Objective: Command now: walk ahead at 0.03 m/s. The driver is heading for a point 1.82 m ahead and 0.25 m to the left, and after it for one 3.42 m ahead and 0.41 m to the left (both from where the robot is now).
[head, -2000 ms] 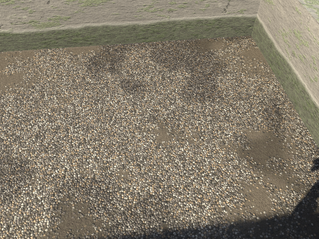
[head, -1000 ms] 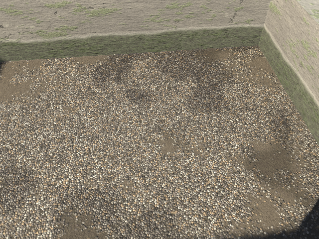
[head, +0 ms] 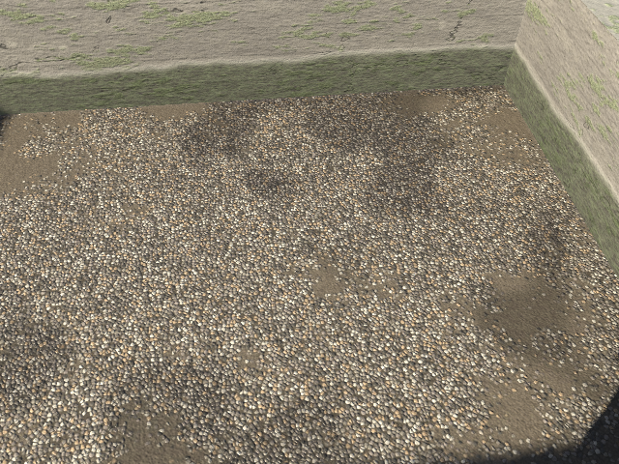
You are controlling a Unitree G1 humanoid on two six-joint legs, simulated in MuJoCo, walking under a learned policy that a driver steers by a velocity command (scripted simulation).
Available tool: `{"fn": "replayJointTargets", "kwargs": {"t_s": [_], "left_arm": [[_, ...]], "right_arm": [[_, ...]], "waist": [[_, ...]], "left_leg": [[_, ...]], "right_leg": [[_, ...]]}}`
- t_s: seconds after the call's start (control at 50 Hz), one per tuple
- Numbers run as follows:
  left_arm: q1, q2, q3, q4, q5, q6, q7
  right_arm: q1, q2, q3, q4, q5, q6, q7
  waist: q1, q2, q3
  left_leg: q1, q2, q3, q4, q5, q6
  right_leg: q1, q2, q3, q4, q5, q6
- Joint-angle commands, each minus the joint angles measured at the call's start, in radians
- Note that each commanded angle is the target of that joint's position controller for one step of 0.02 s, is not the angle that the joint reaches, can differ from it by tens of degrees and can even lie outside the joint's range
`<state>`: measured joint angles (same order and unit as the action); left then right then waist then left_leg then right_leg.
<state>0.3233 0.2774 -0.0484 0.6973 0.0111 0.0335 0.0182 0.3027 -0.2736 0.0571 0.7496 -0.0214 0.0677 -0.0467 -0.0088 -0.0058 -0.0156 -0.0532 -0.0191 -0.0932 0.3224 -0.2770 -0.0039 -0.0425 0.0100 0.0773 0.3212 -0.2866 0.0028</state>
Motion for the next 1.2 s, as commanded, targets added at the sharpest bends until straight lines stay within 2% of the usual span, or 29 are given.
{"fn": "replayJointTargets", "kwargs": {"t_s": [0.02,0.14,0.16,0.44,0.48,0.58,0.78,0.82,0.9,1.18,1.2], "left_arm": [[0.038,0.109,0.034,-0.043,-0.001,-0.011,0.005],[0.059,0.099,0.038,-0.019,-0.003,-0.011,0.007],[0.074,0.094,0.037,-0.010,0.004,-0.007,0.007],[0.141,0.072,0.043,0.065,-0.001,-0.002,0.019],[0.137,0.066,0.043,0.073,-0.003,-0.003,0.023],[0.161,0.056,0.043,0.107,-0.003,-0.005,0.025],[0.190,0.036,0.041,0.169,-0.004,-0.004,0.028],[0.191,0.044,0.047,0.177,-0.012,-0.004,0.030],[0.201,0.028,0.045,0.199,-0.009,-0.002,0.032],[0.227,0.011,0.043,0.257,-0.010,0.000,0.036],[0.220,0.014,0.044,0.253,-0.015,-0.002,0.035]], "right_arm": [[0.034,-0.112,-0.032,-0.036,0.001,-0.007,-0.007],[0.053,-0.102,-0.035,-0.009,0.003,-0.005,-0.013],[0.055,-0.095,-0.032,-0.008,-0.001,-0.005,-0.014],[0.121,-0.073,-0.036,0.068,0.006,-0.007,-0.021],[0.124,-0.085,-0.043,0.070,0.010,-0.010,-0.022],[0.151,-0.064,-0.042,0.091,0.009,-0.006,-0.025],[0.195,-0.048,-0.043,0.134,0.010,-0.007,-0.025],[0.206,-0.045,-0.046,0.145,0.016,-0.011,-0.030],[0.221,-0.035,-0.047,0.163,0.014,-0.012,-0.030],[0.262,-0.010,-0.047,0.215,0.014,-0.015,-0.030],[0.261,0.010,-0.043,0.219,0.011,-0.013,-0.033]], "waist": [[0.000,0.003,0.013],[0.000,0.004,0.025],[0.000,0.013,0.031],[-0.001,0.004,0.060],[0.001,-0.002,0.059],[0.001,0.005,0.073],[0.002,0.006,0.092],[0.002,0.012,0.097],[0.003,0.005,0.101],[0.004,0.007,0.115],[0.006,-0.009,0.111]], "left_leg": [[0.007,0.047,-0.062,-0.006,0.427,0.018],[0.001,0.046,-0.060,-0.017,0.399,0.017],[0.004,0.048,-0.059,-0.019,0.414,0.021],[-0.013,0.045,-0.049,-0.043,0.353,0.019],[-0.021,0.045,-0.049,-0.046,0.340,0.022],[-0.026,0.042,-0.044,-0.051,0.326,0.021],[-0.045,0.037,-0.038,-0.059,0.297,0.017],[-0.050,0.038,-0.035,-0.062,0.291,0.017],[-0.055,0.037,-0.033,-0.065,0.286,0.017],[-0.069,0.033,-0.025,-0.070,0.264,0.014],[-0.067,0.039,-0.029,-0.067,0.265,0.019]], "right_leg": [[-0.021,-0.047,0.057,-0.011,0.443,-0.019],[-0.027,-0.046,0.054,-0.024,0.416,-0.019],[-0.034,-0.048,0.056,-0.030,0.412,-0.016],[-0.045,-0.040,0.046,-0.055,0.354,-0.013],[-0.041,-0.038,0.045,-0.054,0.344,-0.015],[-0.053,-0.036,0.042,-0.059,0.332,-0.016],[-0.061,-0.033,0.037,-0.065,0.313,-0.017],[-0.063,-0.031,0.036,-0.069,0.297,-0.011],[-0.064,-0.029,0.032,-0.071,0.294,-0.010],[-0.075,-0.025,0.026,-0.075,0.273,-0.011],[-0.084,-0.026,0.025,-0.075,0.261,-0.009]]}}
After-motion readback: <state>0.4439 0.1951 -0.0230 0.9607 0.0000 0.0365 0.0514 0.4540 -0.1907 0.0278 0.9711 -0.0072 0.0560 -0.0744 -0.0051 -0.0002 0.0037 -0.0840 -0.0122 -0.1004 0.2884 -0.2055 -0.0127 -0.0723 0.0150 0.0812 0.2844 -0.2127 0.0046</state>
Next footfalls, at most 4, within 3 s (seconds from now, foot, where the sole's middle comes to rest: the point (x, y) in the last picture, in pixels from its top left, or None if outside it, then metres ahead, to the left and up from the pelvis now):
none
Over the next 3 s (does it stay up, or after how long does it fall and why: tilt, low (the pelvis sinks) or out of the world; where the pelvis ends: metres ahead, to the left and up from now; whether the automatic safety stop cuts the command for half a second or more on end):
stays up -0.04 0.00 0.00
